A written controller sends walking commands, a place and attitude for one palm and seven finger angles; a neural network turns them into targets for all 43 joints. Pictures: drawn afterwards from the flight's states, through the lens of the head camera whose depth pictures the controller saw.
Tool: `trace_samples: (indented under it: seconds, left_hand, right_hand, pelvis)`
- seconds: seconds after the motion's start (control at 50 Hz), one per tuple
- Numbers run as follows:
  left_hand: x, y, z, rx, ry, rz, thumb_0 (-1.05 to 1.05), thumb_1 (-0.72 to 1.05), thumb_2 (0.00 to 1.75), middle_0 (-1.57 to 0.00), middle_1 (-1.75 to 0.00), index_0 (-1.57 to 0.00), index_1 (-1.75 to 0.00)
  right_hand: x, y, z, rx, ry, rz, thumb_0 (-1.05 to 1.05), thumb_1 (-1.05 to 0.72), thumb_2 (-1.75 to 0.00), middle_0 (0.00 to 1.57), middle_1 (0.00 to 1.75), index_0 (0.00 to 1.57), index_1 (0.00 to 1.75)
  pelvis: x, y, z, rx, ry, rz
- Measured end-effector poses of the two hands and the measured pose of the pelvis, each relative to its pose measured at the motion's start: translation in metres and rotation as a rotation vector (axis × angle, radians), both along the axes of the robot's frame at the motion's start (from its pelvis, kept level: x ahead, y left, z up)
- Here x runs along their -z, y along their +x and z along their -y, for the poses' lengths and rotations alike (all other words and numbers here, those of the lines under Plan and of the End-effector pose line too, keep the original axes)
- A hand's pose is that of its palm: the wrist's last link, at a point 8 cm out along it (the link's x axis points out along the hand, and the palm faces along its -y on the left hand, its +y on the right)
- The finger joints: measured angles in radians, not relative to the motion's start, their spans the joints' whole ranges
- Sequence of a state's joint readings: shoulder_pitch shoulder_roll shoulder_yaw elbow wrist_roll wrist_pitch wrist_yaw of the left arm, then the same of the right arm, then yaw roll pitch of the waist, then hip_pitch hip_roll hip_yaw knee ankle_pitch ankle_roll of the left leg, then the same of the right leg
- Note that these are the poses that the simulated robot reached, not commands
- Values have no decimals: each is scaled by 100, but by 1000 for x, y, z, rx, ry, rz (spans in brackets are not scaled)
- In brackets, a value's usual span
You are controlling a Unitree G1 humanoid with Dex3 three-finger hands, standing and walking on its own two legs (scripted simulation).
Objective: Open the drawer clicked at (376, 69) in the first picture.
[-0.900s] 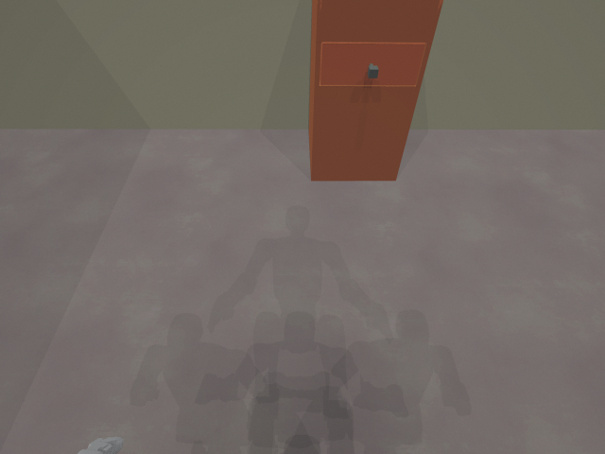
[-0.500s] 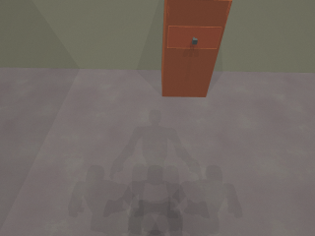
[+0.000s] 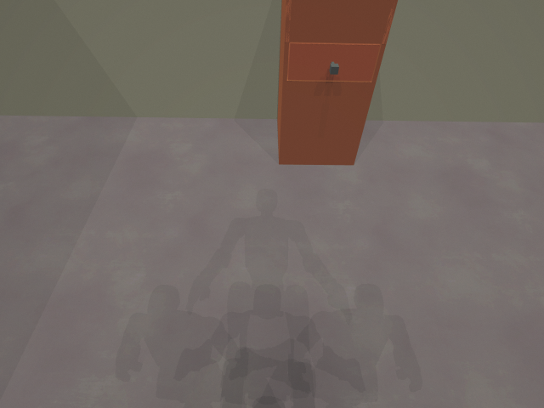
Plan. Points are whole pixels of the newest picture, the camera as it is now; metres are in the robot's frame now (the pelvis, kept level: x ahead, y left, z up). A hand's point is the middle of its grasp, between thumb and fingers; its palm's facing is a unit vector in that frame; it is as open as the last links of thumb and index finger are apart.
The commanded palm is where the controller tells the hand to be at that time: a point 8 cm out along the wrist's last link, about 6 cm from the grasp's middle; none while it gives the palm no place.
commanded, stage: stand and wait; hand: left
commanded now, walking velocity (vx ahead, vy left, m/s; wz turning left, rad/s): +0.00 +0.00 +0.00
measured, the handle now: (333, 67) +1.48 -0.19 -0.18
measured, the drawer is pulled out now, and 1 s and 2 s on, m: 0.00 0.00 0.00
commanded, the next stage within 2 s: look at it before walking up in 0.12 s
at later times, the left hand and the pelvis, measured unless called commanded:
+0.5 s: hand out of the picture +0.08 +0.25 -0.16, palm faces -0.03 -0.94 -0.33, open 7.3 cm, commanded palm none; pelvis +0.01 +0.00 +0.00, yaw +0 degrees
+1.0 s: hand out of the picture +0.09 +0.24 -0.16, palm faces -0.05 -0.94 -0.33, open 7.3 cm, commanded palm none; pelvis +0.01 +0.00 +0.00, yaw -3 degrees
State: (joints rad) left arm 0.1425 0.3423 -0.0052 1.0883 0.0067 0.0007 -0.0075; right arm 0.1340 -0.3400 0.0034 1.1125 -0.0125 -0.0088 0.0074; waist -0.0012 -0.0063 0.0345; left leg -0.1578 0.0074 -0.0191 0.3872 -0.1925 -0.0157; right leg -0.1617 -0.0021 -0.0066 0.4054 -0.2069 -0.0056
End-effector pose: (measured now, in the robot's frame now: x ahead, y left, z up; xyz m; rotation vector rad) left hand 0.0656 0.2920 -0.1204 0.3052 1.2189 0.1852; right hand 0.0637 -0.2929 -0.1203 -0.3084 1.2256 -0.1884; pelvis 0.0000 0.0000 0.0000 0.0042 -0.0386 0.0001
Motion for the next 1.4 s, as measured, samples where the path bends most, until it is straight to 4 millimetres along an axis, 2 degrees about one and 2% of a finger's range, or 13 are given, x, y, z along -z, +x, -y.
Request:
trace_samples:
  seconds: [0.3, 0.74, 0.96, 1.06, 1.16, 1.28, 1.34, 1.4]
  left_hand:
    - [2, 1, 1, 4, -5, -11, 0, 91, 90, -20, -30, -21, -30]
    - [-3, 17, 0, 5, 6, 5, 0, 91, 90, -20, -30, -21, -30]
    - [0, 21, 4, 10, 6, -9, 0, 91, 90, -20, -30, -21, -29]
    - [13, 16, 18, 36, -32, -52, 0, 91, 90, -20, -30, -20, -29]
    - [24, 17, 41, 65, -85, -98, 0, 91, 90, -20, -30, -20, -29]
    - [32, 42, 77, 116, -104, -83, 1, 91, 90, -20, -30, -20, -29]
    - [29, 46, 90, 102, -107, -77, 0, 91, 90, -20, -30, -21, -29]
    - [21, 47, 99, 117, -113, -132, 0, 91, 90, -20, -30, -20, -29]
  right_hand:
    - [-1, 5, -2, -1, 3, 2, 1, -91, -90, 20, 30, 20, 30]
    - [-3, 29, 0, -15, 0, 28, 1, -91, -90, 20, 30, 20, 30]
    - [-2, 30, 1, 6, -5, 34, 1, -91, -90, 20, 30, 20, 30]
    - [7, 16, -10, 62, 21, 46, 0, -91, -90, 20, 30, 20, 30]
    - [21, -11, -18, 141, 70, 17, 0, -91, -90, 20, 30, 20, 30]
    - [47, -45, -8, 243, 113, -75, 1, -91, -90, 20, 30, 20, 30]
    - [44, -40, -4, 259, 121, -114, 1, -91, -90, 20, 30, 20, 30]
    - [32, -14, 0, 280, 125, -64, 1, -91, -90, 20, 30, 20, 30]
  pelvis:
    - [0, 2, -1, 3, 0, -8]
    - [-2, 13, 1, 2, 0, -10]
    - [0, 15, 2, 29, 0, -16]
    - [6, 17, 2, 81, 1, -20]
    - [13, 29, 7, 142, 12, -29]
    - [27, 50, 29, 198, 1, -25]
    - [22, 63, 36, 215, -7, -24]
    - [11, 78, 40, 248, 2, -34]
